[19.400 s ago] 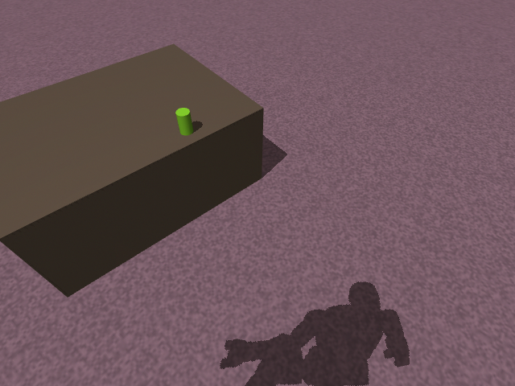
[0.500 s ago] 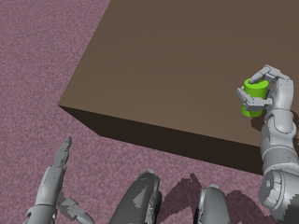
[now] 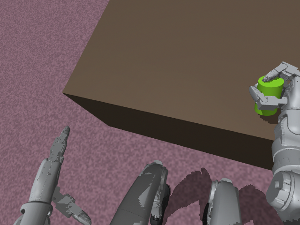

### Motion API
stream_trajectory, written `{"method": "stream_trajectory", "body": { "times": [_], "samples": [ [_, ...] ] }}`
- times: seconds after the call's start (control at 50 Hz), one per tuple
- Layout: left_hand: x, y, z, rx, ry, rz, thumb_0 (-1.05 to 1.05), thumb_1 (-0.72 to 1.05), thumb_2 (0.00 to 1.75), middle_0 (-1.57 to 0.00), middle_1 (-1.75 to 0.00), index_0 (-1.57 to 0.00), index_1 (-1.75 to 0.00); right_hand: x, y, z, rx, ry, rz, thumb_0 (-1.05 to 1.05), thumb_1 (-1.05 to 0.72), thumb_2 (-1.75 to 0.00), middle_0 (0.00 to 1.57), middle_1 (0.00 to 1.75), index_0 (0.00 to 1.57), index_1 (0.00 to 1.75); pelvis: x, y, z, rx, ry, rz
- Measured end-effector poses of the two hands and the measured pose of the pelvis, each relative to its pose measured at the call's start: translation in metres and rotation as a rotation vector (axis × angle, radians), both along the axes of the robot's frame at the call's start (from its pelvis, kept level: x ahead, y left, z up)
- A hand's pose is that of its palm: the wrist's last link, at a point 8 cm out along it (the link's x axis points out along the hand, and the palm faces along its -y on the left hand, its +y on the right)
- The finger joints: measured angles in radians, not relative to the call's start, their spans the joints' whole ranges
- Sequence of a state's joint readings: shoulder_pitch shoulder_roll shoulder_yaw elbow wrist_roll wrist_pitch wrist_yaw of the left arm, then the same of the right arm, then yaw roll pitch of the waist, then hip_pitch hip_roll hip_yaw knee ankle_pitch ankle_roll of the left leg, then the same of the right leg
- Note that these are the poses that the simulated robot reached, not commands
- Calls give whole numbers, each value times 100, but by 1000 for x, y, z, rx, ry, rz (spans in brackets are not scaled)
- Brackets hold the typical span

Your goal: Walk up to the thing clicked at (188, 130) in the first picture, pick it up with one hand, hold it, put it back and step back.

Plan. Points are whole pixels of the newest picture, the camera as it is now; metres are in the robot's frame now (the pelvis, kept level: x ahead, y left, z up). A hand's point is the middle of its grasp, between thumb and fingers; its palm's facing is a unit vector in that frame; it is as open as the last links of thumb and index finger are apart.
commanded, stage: lower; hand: right
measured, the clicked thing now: (267, 95) +0.48 -0.18 -0.06
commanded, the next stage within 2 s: loosen in 0.48 s
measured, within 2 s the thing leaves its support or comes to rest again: rests again in 1.58 s
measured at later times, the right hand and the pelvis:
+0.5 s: hand (262, 94) +0.49 -0.17 -0.06, palm faces +0.05 +1.00 +0.02, open 6.4 cm; pelvis -0.01 +0.00 -0.02, yaw +0 degrees
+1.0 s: hand (263, 93) +0.49 -0.17 -0.06, palm faces +0.05 +1.00 +0.01, open 8.5 cm; pelvis -0.02 +0.00 -0.03, yaw +0 degrees
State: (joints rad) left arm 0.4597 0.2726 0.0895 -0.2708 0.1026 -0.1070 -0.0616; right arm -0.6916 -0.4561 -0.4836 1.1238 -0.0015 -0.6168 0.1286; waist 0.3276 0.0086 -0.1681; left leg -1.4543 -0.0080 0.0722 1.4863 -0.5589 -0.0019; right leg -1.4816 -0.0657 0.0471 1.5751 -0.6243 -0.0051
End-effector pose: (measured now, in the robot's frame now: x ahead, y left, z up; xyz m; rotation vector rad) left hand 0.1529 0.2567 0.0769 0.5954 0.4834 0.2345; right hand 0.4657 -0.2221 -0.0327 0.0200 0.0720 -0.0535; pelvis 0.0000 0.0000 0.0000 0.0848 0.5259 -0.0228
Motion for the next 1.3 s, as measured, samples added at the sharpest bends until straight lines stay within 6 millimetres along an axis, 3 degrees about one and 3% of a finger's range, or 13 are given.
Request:
{"method": "stream_trajectory", "body": {
  "times": [0.48, 0.72, 0.86, 0.98, 1.12, 1.3],
  "samples": [
    [-12, 5, 6, 83, -46, -25, -1, -53, 3, -6, -5, -6, -5, -1, 3, -30, 3, 6, 4, 2, 14, -111, 93, 120, 109, 131, -14, 3, -23, 1, 13, 4],
    [-11, 1, 7, 92, -77, -47, -1, -51, 2, -6, -5, -7, -4, -2, 1, -30, -1, -21, 4, 2, 13, -109, 94, 117, 110, 129, -17, 2, -31, 1, 13, 2],
    [-16, 4, 8, 104, -70, -40, -1, -50, 1, -6, -5, -8, -4, -1, -1, -29, -8, -22, 2, 1, 11, -90, 100, 104, 112, 112, -19, 3, -33, 2, 16, 1],
    [-18, 4, 5, 102, -63, -27, -1, -51, 2, -6, -6, -8, -4, 3, 0, -30, -9, -24, 8, 0, 19, -67, 99, 88, 104, 91, -20, 1, -35, 3, 17, 5],
    [-17, 0, 7, 96, -64, -34, -1, -52, 3, -6, -6, -7, -5, 3, 0, -32, -6, -10, 6, -1, 34, -47, 83, 69, 86, 69, -18, 0, -33, 4, 21, 5],
    [-15, 1, 9, 107, -63, -26, -1, -53, 4, -6, -5, -6, -5, 1, -1, -33, 1, -10, 5, -1, 41, -38, 58, 52, 60, 52, -16, -1, -32, 6, 20, 4]
  ]
}}
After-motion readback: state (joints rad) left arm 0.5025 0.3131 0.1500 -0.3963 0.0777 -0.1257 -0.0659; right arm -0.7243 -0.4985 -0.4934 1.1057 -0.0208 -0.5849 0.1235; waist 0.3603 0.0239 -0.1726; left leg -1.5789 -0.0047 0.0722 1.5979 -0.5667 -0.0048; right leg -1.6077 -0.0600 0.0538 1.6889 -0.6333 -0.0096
